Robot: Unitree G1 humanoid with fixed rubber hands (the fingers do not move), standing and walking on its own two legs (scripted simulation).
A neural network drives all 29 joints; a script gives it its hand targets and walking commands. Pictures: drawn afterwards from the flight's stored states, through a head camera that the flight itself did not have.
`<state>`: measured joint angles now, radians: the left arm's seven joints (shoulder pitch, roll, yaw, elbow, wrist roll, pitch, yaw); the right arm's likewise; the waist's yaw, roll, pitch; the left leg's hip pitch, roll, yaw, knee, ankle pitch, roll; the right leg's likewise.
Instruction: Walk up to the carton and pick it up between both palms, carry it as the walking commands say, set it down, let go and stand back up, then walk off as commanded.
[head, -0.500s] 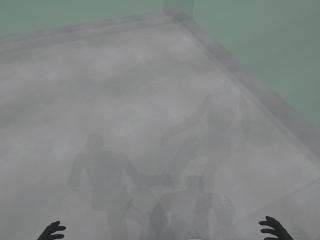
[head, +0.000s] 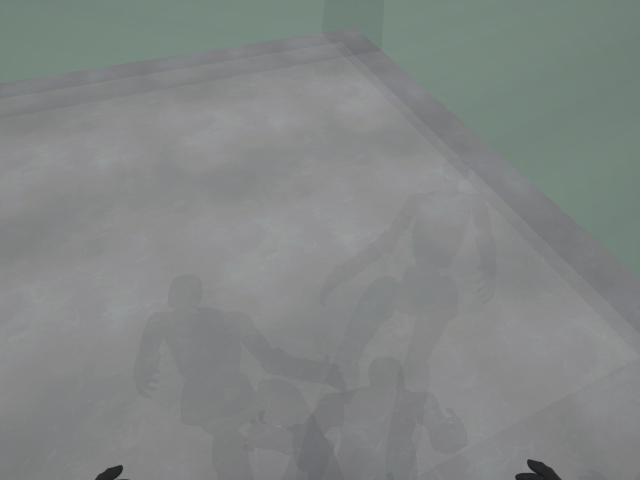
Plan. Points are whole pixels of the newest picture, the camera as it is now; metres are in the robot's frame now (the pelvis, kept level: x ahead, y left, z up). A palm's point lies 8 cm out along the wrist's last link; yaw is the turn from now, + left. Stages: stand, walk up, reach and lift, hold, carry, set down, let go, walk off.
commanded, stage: stand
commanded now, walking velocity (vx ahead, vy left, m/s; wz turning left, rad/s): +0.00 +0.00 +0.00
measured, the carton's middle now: out of the picture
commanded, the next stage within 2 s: walk up in 1.22 s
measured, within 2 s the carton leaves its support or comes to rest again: neither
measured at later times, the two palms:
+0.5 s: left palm out of the picture +0.08 +0.30 -0.11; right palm out of the picture +0.09 -0.30 -0.10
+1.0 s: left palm out of the picture +0.08 +0.30 -0.11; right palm out of the picture +0.09 -0.31 -0.10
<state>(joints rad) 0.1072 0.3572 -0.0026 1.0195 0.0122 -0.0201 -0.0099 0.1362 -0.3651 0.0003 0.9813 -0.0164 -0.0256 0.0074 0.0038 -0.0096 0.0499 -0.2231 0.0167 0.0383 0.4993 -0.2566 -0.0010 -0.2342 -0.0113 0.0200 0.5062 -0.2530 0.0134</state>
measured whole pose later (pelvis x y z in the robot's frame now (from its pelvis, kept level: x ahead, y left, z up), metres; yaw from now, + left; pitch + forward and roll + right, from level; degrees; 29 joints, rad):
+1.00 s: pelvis +0.01 +0.00 +0.01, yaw +0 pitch -2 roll +0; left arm 0.10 0.37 -0.01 1.12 0.01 -0.02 0.00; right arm 0.11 -0.37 0.00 1.08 -0.01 -0.01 0.00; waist 0.00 -0.01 0.05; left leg -0.13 0.02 0.04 0.35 -0.19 0.00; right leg -0.14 -0.01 0.01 0.35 -0.18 0.02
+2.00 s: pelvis +0.05 +0.11 +0.01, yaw +32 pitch +5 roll +0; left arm 0.22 0.47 0.07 0.92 0.05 -0.07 0.01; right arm 0.20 -0.44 -0.09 0.74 -0.06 0.05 0.18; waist -0.02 -0.01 -0.06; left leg -0.55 -0.03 -0.04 0.75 -0.24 0.00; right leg -0.28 -0.06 -0.19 0.40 -0.21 -0.03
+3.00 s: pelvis +0.14 +0.48 -0.01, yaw +83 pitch +3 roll -1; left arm 0.40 0.51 0.12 0.98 0.01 -0.10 -0.01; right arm -0.09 -0.49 -0.08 0.82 -0.02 0.05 0.20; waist 0.10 0.08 -0.01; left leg -0.47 0.09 0.07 0.54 -0.14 0.01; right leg 0.07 -0.19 -0.44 0.38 -0.40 0.11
